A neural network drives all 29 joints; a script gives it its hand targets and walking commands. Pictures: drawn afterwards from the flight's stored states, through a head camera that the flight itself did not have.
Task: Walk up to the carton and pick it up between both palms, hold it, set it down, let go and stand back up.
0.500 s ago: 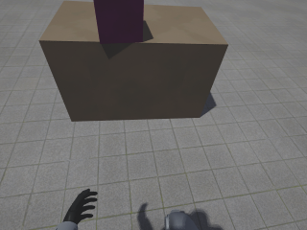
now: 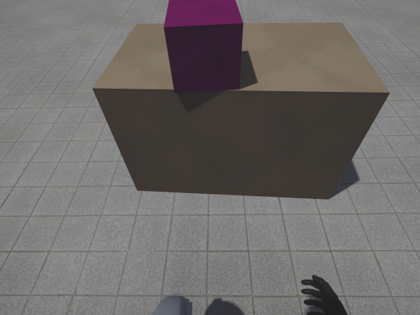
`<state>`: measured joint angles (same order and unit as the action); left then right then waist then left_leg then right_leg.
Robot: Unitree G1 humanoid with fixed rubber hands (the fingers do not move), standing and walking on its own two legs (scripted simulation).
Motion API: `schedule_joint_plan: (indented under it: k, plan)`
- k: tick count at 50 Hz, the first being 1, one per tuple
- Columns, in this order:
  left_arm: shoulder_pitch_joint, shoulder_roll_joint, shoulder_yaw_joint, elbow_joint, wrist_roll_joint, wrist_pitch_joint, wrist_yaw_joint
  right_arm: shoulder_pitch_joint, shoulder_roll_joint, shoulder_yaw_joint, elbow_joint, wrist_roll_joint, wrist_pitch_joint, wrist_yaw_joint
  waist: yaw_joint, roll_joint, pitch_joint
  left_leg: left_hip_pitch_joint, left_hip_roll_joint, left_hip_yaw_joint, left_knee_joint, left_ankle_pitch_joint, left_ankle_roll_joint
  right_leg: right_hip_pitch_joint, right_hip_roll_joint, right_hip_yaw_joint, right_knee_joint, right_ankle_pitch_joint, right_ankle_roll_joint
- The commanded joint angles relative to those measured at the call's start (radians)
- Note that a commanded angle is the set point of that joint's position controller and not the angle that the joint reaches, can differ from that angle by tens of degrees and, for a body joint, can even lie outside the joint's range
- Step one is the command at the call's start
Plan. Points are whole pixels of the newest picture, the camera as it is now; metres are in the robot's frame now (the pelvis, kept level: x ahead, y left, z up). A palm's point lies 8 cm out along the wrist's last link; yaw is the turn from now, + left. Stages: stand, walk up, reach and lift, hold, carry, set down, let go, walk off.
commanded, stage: walk up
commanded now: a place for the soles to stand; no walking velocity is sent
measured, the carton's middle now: (204, 44) +1.01 +0.09 +0.05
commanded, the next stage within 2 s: none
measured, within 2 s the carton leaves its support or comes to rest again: neither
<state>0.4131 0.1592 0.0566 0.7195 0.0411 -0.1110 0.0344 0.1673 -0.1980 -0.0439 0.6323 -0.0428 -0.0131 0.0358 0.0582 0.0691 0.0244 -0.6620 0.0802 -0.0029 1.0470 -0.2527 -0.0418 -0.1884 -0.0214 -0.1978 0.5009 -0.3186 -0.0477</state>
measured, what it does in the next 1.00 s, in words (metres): walks ahead: left foot, then right foot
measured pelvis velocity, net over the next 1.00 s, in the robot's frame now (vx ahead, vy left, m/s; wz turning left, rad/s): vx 0.35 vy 0.02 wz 0.03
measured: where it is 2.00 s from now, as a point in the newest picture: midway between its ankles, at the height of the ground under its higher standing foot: (213, 263)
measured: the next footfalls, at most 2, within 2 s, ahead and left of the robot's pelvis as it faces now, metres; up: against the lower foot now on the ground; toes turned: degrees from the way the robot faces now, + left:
left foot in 0.14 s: +0.21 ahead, +0.15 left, +0.00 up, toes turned +9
right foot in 0.62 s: +0.37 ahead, -0.10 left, +0.00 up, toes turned -8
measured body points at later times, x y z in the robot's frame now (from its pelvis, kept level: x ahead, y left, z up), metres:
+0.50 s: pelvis +0.19 +0.04 -0.01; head +0.20 +0.06 +0.44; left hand +0.37 +0.25 -0.11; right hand +0.23 -0.20 -0.12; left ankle +0.18 +0.14 -0.73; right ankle +0.27 -0.09 -0.68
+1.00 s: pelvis +0.35 +0.02 +0.00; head +0.36 +0.01 +0.45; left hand +0.38 +0.27 -0.11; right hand +0.53 -0.18 -0.11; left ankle +0.44 +0.15 -0.69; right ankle +0.33 -0.09 -0.73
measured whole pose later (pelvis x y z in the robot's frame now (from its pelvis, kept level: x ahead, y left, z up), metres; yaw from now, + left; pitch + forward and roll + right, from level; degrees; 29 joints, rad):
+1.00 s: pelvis +0.35 +0.02 +0.00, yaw +2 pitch -1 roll -2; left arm 0.43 0.14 0.05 0.70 0.04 -0.10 0.03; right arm 0.19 -0.19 -0.03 0.64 -0.05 0.00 0.04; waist 0.06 0.08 0.02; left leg -0.59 0.08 0.02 0.92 -0.29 -0.05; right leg -0.19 -0.03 -0.17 0.49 -0.29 -0.01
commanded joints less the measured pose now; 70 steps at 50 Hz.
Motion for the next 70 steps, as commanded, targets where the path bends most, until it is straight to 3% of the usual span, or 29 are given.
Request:
schedule_joint_plan:
  k: [1, 4, 6, 7, 8, 9, 10, 13, 16, 26, 29, 30, 31, 32, 33, 34, 39, 44, 49, 53, 54, 55, 56, 57, 58, 61, 64, 66, 70]
  plan:
    - [-0.043, 0.13, 0.027, -0.087, -0.008, -0.015, -0.018, -0.06, 0.046, 0.036, -0.093, 0.003, -0.034, 0.013, -0.015, -0.214, -0.02, 0.111, 0.004, 0.067, -0.332, 0.083, 0.033, 0.032, -0.21, 0.157, -0.203, 0.293, -0.124]
    - [-0.013, 0.162, 0.036, -0.096, -0.01, 0.008, -0.02, -0.006, 0.037, 0.022, -0.092, -0.01, -0.043, 0.007, -0.032, -0.163, -0.04, 0.231, -0.004, 0.075, -0.432, 0.038, 0.088, 0.044, -0.267, 0.196, -0.141, 0.245, -0.123]
    - [0.003, 0.134, 0.022, -0.096, -0.015, 0.026, -0.029, 0.141, -0.015, -0.01, -0.068, -0.029, -0.059, -0.009, -0.097, -0.057, -0.09, 0.442, -0.038, 0.084, -0.513, 0.075, 0.121, -0.019, -0.206, 0.124, 0.122, 0.252, -0.079]
    - [0.047, 0.083, 0.002, -0.093, -0.009, 0.032, -0.038, 0.255, -0.068, -0.04, -0.044, -0.041, -0.067, -0.022, -0.136, 0.092, -0.184, 0.632, 0.026, -0.018, -0.484, 0.011, 0.149, -0.13, -0.138, 0.064, 0.378, 0.146, -0.044]
    - [0.067, 0.022, -0.022, -0.13, -0.012, 0.039, -0.05, 0.33, -0.121, -0.066, -0.051, -0.04, -0.074, -0.037, -0.155, 0.28, -0.227, 0.768, 0.218, -0.35, -0.553, -0.09, 0.214, -0.346, -0.013, 0.02, 0.665, -0.255, 0.006]
    - [0.03, 0.08, -0.007, -0.174, -0.013, 0.058, -0.051, 0.32, -0.163, -0.083, -0.085, -0.012, -0.07, -0.05, -0.169, 0.236, -0.211, 0.789, 0.337, -0.679, -0.715, -0.27, 0.339, -0.502, 0.048, 0.094, 0.804, -0.315, 0.027]
    - [-0.077, 0.135, 0.004, -0.207, 0.002, 0.066, -0.05, 0.282, -0.143, -0.085, -0.1, 0.003, -0.066, -0.062, -0.18, 0.146, -0.155, 0.743, 0.347, -0.733, -0.776, -0.22, 0.366, -0.563, 0.017, 0.158, 0.881, -0.269, 0.036]
    - [-0.12, 0.09, -0.006, -0.181, -0.013, 0.075, -0.052, 0.222, -0.075, -0.051, -0.113, -0.001, -0.084, -0.084, -0.133, 0.043, -0.043, 0.567, 0.293, -0.422, -0.725, 0.077, 0.273, -0.557, -0.043, 0.231, 0.911, -0.141, 0.05]
    - [-0.106, 0.058, -0.013, -0.157, -0.012, 0.083, -0.054, 0.167, -0.029, -0.037, -0.086, 0.01, -0.105, -0.067, -0.08, 0.007, -0.009, 0.4, 0.254, -0.256, -0.767, 0.118, 0.269, -0.46, -0.062, 0.242, 0.834, -0.073, 0.079]
    - [-0.281, -0.005, -0.042, -0.201, -0.004, 0.057, -0.066, 0.165, -0.111, -0.05, -0.033, 0.006, -0.09, -0.041, -0.099, 0.057, -0.002, 0.385, 0.184, -0.044, -0.732, 0.067, 0.24, -0.259, -0.054, 0.125, 0.242, 0.047, 0.047]
    - [-0.17, 0.01, -0.02, -0.189, 0.007, 0.045, -0.049, 0.198, -0.118, -0.043, -0.023, 0.008, -0.06, -0.031, -0.054, -0.041, -0.047, 0.367, 0.161, 0.021, -0.562, 0.063, 0.207, -0.069, -0.013, 0.093, 0.095, 0.09, 0.006]
    - [-0.083, 0.041, 0.0, -0.168, 0.012, 0.035, -0.041, 0.236, -0.086, -0.028, -0.008, 0.007, -0.049, -0.023, -0.024, -0.153, -0.086, 0.337, 0.097, 0.075, -0.365, 0.09, 0.181, 0.044, 0.007, 0.104, 0.059, 0.086, -0.004]
    - [0.018, 0.104, 0.03, -0.168, 0.026, 0.025, -0.029, 0.268, -0.034, -0.006, -0.015, 0.012, -0.045, -0.013, 0.018, -0.266, -0.174, 0.221, 0.032, 0.127, -0.095, -0.032, 0.132, 0.204, -0.129, 0.302, 0.035, -0.005, -0.044]
    - [0.058, 0.169, 0.052, -0.203, 0.026, 0.019, -0.016, 0.258, 0.012, 0.01, -0.061, 0.009, -0.039, -0.001, 0.02, -0.383, -0.162, -0.01, -0.09, 0.112, 0.163, -0.396, 0.069, 0.267, -0.371, 0.729, -0.099, -0.051, -0.131]
    - [0.045, 0.189, 0.065, -0.198, 0.0, 0.03, -0.001, 0.197, -0.062, -0.012, -0.094, -0.004, -0.017, -0.008, 0.031, -0.246, -0.14, -0.058, -0.083, 0.038, 0.273, -0.404, 0.055, 0.194, -0.44, 0.892, -0.227, -0.206, -0.235]
    - [0.018, 0.165, 0.058, -0.208, -0.017, 0.031, 0.009, 0.122, -0.079, -0.018, -0.122, -0.009, -0.007, -0.011, 0.043, -0.224, -0.088, -0.091, -0.061, 0.016, 0.32, -0.356, 0.046, 0.147, -0.442, 0.91, -0.265, -0.226, -0.253]
    - [-0.107, 0.078, 0.011, -0.198, -0.002, 0.001, 0.013, 0.162, -0.031, -0.005, -0.063, -0.004, -0.006, -0.007, -0.049, -0.202, 0.009, 0.021, -0.008, -0.028, 0.218, -0.151, -0.004, -0.051, -0.306, 0.47, -0.249, 0.096, -0.148]
    - [-0.062, 0.077, 0.016, -0.152, 0.0, -0.018, 0.004, 0.053, 0.003, 0.012, -0.073, -0.011, -0.003, 0.004, -0.031, -0.161, 0.017, -0.014, 0.012, -0.009, 0.01, -0.074, -0.02, -0.022, -0.284, 0.37, -0.269, 0.109, -0.168]
    - [-0.068, 0.138, 0.034, -0.127, 0.002, -0.004, -0.011, 0.001, 0.046, 0.035, -0.094, 0.003, -0.025, 0.015, -0.035, -0.239, 0.0, 0.16, 0.019, 0.043, -0.304, 0.011, 0.026, -0.051, -0.247, 0.23, -0.24, 0.15, -0.119]
    - [-0.044, 0.137, 0.03, -0.113, -0.008, 0.026, -0.025, 0.102, 0.022, 0.008, -0.076, -0.014, -0.047, 0.0, -0.076, -0.118, -0.05, 0.416, -0.035, 0.097, -0.483, 0.07, 0.08, -0.085, -0.216, 0.185, -0.052, 0.153, -0.083]
    - [-0.004, 0.099, 0.011, -0.1, -0.013, 0.038, -0.035, 0.17, -0.009, -0.013, -0.06, -0.026, -0.056, -0.013, -0.098, -0.033, -0.094, 0.531, -0.035, 0.064, -0.535, 0.072, 0.086, -0.11, -0.152, 0.128, 0.136, 0.159, -0.053]
    - [0.03, 0.046, -0.011, -0.108, -0.012, 0.046, -0.045, 0.263, -0.071, -0.041, -0.045, -0.035, -0.065, -0.024, -0.13, 0.127, -0.163, 0.67, 0.084, -0.095, -0.573, -0.005, 0.115, -0.233, -0.08, 0.062, 0.364, 0.003, -0.002]
    - [0.028, 0.005, -0.025, -0.15, -0.009, 0.054, -0.053, 0.32, -0.123, -0.06, -0.072, -0.033, -0.069, -0.04, -0.144, 0.236, -0.15, 0.734, 0.284, -0.436, -0.656, -0.052, 0.188, -0.421, 0.022, 0.068, 0.621, -0.318, 0.044]
    - [-0.006, 0.079, 0.0, -0.169, 0.002, 0.079, -0.046, 0.302, -0.162, -0.078, -0.086, -0.013, -0.062, -0.056, -0.144, 0.15, -0.124, 0.671, 0.363, -0.595, -0.751, -0.174, 0.282, -0.464, 0.025, 0.135, 0.72, -0.336, 0.054]
    - [-0.072, 0.114, 0.007, -0.19, 0.017, 0.089, -0.041, 0.261, -0.132, -0.073, -0.098, 0.005, -0.059, -0.063, -0.149, 0.116, -0.063, 0.616, 0.366, -0.604, -0.789, -0.167, 0.305, -0.517, 0.0, 0.161, 0.786, -0.301, 0.058]
    - [-0.086, 0.066, -0.011, -0.164, -0.001, 0.095, -0.042, 0.223, -0.071, -0.045, -0.112, 0.01, -0.072, -0.08, -0.114, 0.073, 0.023, 0.505, 0.296, -0.359, -0.757, 0.087, 0.224, -0.511, -0.047, 0.231, 0.802, -0.15, 0.077]
    - [-0.115, 0.051, -0.015, -0.142, -0.002, 0.105, -0.041, 0.161, -0.016, -0.029, -0.097, 0.013, -0.094, -0.075, -0.084, 0.05, 0.001, 0.419, 0.235, -0.197, -0.754, 0.331, 0.218, -0.414, -0.052, 0.233, 0.742, -0.054, 0.099]
    - [-0.125, 0.023, -0.021, -0.12, -0.003, 0.116, -0.034, 0.152, -0.003, -0.017, -0.094, 0.013, -0.104, -0.074, -0.064, 0.02, -0.011, 0.38, 0.224, -0.108, -0.717, 0.57, 0.214, -0.364, -0.038, 0.226, 0.701, -0.018, 0.101]
    - [-0.217, -0.015, -0.043, -0.117, -0.009, 0.124, -0.018, 0.121, -0.028, -0.02, -0.091, 0.018, -0.094, -0.078, -0.059, 0.091, -0.037, 0.402, 0.178, 0.011, -0.643, 0.678, 0.191, -0.302, -0.035, 0.189, 0.415, 0.045, 0.093]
